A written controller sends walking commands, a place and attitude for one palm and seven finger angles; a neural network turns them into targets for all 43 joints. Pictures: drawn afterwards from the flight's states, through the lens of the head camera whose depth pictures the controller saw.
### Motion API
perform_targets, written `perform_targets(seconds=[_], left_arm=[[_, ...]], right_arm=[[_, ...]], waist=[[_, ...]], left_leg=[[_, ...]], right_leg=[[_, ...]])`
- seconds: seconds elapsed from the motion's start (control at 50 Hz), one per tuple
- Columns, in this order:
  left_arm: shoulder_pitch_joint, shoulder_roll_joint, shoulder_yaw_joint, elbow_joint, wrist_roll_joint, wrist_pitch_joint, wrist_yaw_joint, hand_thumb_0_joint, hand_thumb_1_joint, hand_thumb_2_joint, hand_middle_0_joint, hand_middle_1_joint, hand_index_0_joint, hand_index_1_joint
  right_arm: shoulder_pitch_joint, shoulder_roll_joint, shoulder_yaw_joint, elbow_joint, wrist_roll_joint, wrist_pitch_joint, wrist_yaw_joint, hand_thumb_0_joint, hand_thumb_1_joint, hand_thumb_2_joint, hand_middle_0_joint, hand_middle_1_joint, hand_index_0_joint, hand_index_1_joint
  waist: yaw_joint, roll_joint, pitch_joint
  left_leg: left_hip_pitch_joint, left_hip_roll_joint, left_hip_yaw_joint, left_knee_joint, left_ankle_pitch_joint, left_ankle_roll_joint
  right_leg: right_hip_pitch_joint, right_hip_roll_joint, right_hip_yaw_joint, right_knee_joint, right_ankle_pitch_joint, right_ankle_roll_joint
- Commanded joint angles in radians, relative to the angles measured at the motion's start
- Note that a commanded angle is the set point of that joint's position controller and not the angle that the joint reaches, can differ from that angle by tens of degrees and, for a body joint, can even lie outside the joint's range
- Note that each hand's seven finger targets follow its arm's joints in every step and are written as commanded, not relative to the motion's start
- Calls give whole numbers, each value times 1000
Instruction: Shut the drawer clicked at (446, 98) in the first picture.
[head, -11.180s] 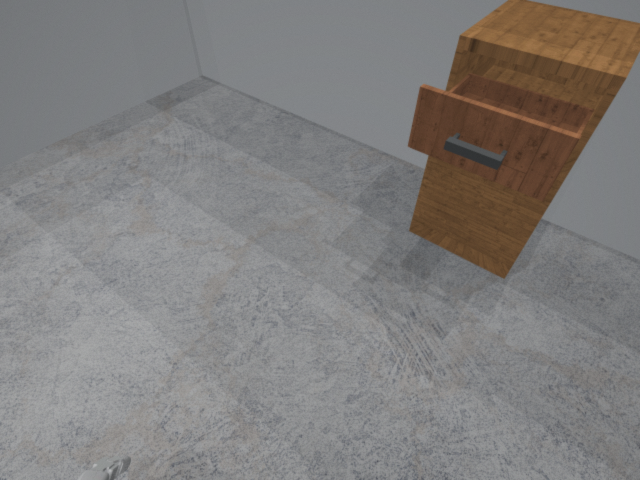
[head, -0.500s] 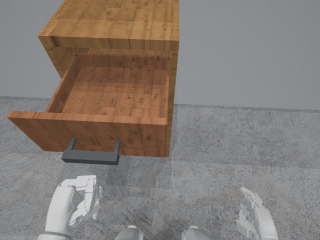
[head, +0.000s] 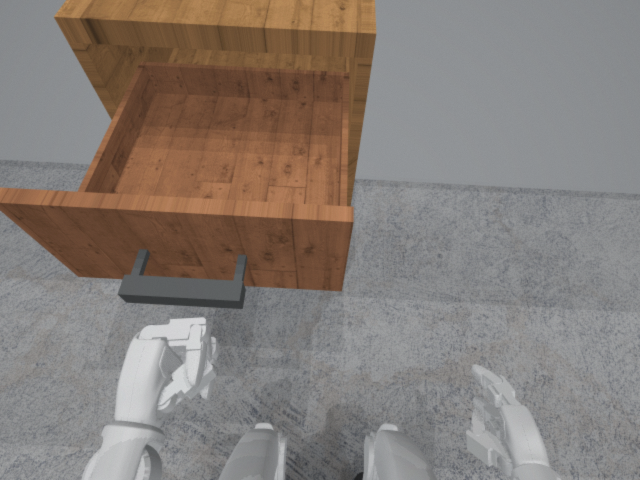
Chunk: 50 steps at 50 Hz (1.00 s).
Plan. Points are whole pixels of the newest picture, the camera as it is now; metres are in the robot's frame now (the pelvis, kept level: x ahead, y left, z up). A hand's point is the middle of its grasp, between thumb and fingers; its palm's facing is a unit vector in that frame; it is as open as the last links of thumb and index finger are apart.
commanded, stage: bring the fist close to the handle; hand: left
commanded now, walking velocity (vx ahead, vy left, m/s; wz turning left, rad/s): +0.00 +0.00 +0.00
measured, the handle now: (188, 275) +0.35 +0.18 +0.03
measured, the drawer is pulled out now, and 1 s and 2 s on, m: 0.28 0.27 0.14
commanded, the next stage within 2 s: push the drawer shut in 0.46 s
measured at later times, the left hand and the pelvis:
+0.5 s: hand (211, 372) +0.24 +0.13 +0.02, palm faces -0.06 -1.00 -0.03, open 3.2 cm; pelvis -0.01 +0.01 -0.01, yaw +0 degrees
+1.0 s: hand (213, 337) +0.28 +0.14 +0.02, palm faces -0.06 -1.00 -0.04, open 3.3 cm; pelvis -0.01 +0.00 +0.00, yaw +0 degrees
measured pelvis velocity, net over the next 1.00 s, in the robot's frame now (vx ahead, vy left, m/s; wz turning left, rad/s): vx -0.01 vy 0.00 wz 0.00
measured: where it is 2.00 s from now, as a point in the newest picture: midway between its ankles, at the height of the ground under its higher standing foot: outside the picture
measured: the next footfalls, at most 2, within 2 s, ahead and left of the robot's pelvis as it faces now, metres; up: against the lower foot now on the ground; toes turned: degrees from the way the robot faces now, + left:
none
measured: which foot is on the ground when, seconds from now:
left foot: down 0.00-1.00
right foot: down 0.00-1.00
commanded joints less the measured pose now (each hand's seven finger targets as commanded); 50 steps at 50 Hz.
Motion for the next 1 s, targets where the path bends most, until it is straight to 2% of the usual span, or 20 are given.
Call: perform_targets(seconds=[0.0,0.02,0.04,0.06,0.1,0.12,0.16,0.24,0.28,0.34,0.4,0.46,0.52,0.6,0.64,0.7,0.78,0.82,0.9,0.98], left_arm=[[-69,61,34,-180,2,-62,22,0,900,900,-1400,-1600,-1400,-1600],[-83,42,10,-177,6,-60,20,0,900,900,-1400,-1600,-1400,-1600],[-92,54,23,-173,4,-59,23,0,900,900,-1400,-1600,-1400,-1600],[-80,59,29,-194,2,-58,23,0,900,900,-1400,-1600,-1400,-1600],[-53,88,50,-227,-1,-50,28,0,900,900,-1400,-1600,-1400,-1600],[-52,75,40,-249,-4,-47,27,0,900,900,-1400,-1600,-1400,-1600],[-30,60,24,-271,-10,-38,33,0,900,900,-1400,-1600,-1400,-1600],[-27,26,-14,-223,1,-21,43,0,900,900,-1400,-1600,-1400,-1600],[-21,17,-25,-208,5,-21,44,0,900,900,-1400,-1600,-1400,-1600],[-69,50,2,-176,12,-31,44,0,900,900,-1400,-1600,-1400,-1600],[-109,82,23,-216,17,-56,50,0,900,900,-1400,-1600,-1400,-1600],[-106,71,14,-273,8,-79,55,0,900,900,-1400,-1600,-1400,-1600],[-35,67,24,-232,-1,-65,52,0,900,900,-1400,-1600,-1400,-1600],[-144,66,11,-142,7,-27,39,0,900,900,-1400,-1600,-1400,-1600],[-214,67,14,-111,7,-17,32,0,900,900,-1400,-1600,-1400,-1600],[-279,98,43,-140,-2,-22,32,0,900,900,-1400,-1600,-1400,-1600],[-289,103,68,-178,-17,-35,40,0,900,900,-1400,-1600,-1400,-1600],[-283,87,58,-163,-23,-32,43,0,900,900,-1400,-1600,-1400,-1600],[-373,114,86,-88,-23,-41,48,0,900,900,-1400,-1600,-1400,-1600],[-460,98,68,-65,-23,-58,40,0,900,900,-1400,-1600,-1400,-1600]], right_arm=[[-9,-129,-54,-141,0,-36,-5,0,-900,-900,200,300,200,300],[-11,-129,-53,-145,0,-34,-2,0,-900,-900,200,300,200,300],[-7,-129,-54,-143,1,-29,-2,0,-900,-900,200,300,200,300],[-11,-129,-54,-149,1,-25,0,0,-900,-900,200,300,200,300],[-8,-128,-55,-159,3,-18,0,0,-900,-900,200,300,200,300],[-6,-126,-52,-163,4,-13,2,0,-900,-900,200,300,200,300],[-7,-121,-51,-169,6,-7,4,0,-900,-900,200,300,200,300],[-7,-123,-48,-165,7,1,2,0,-900,-900,200,300,200,300],[-6,-125,-47,-166,6,1,2,0,-900,-900,200,300,200,300],[-11,-129,-46,-163,7,2,-4,0,-900,-900,200,300,200,300],[-17,-128,-46,-166,5,-1,-7,0,-900,-900,200,300,200,300],[-16,-119,-45,-164,2,-7,-6,0,-900,-900,200,300,200,300],[-8,-120,-45,-161,4,-3,-1,0,-900,-900,200,300,200,300],[-9,-134,-42,-143,7,9,-4,0,-900,-900,200,300,200,300],[-11,-138,-42,-139,9,10,-10,0,-900,-900,200,300,200,300],[-10,-140,-43,-135,8,6,-16,0,-900,-900,200,300,200,300],[-2,-132,-44,-127,6,4,-11,0,-900,-900,200,300,200,300],[3,-129,-44,-117,5,4,-9,0,-900,-900,200,300,200,300],[1,-139,-42,-85,3,4,-15,0,-900,-900,200,300,200,300],[-5,-140,-43,-69,4,2,-13,0,-900,-900,200,300,200,300]], waist=[[-6,-7,-279],[-11,1,-294],[-9,-10,-299],[5,9,-319],[17,22,-357],[16,31,-371],[15,30,-354],[-16,-19,-270],[-19,-36,-252],[-26,-68,-224],[-11,-7,-250],[5,56,-315],[5,31,-318],[-40,-33,-233],[-45,-41,-233],[-29,-4,-285],[-3,41,-375],[-16,24,-378],[-40,-16,-306],[-44,7,-322]], left_leg=[[147,-15,-36,-155,352,9],[153,-16,-35,-149,353,9],[144,-17,-35,-147,345,8],[154,-17,-35,-153,355,7],[180,-17,-31,-158,393,6],[198,-16,-33,-166,404,5],[204,-15,-34,-175,403,3],[159,-14,-41,-170,344,5],[141,-15,-45,-172,311,5],[98,-20,-38,-159,244,10],[115,-20,-38,-163,240,9],[174,-20,-38,-167,309,5],[170,-20,-33,-167,343,5],[98,-19,-38,-151,253,13],[85,-20,-35,-142,224,16],[112,-21,-34,-146,264,15],[190,-20,-31,-161,386,9],[194,-16,-33,-156,414,10],[128,-16,-30,-143,335,15],[142,-18,-29,-145,319,13]], right_leg=[[194,23,36,-126,288,-6],[185,23,40,-122,293,-5],[189,21,39,-120,288,-5],[202,22,40,-119,292,-7],[229,22,42,-121,325,-9],[233,21,39,-122,331,-9],[236,23,35,-129,327,-8],[197,25,27,-140,282,-3],[186,26,23,-141,251,-3],[175,25,38,-155,195,-2],[162,25,42,-147,169,-7],[182,23,40,-134,224,-12],[210,26,40,-142,269,-10],[174,27,44,-160,201,-2],[165,26,51,-166,174,1],[192,24,54,-158,209,-4],[246,20,49,-143,328,-7],[248,21,46,-142,361,-2],[222,23,53,-157,299,1],[213,19,56,-159,276,1]])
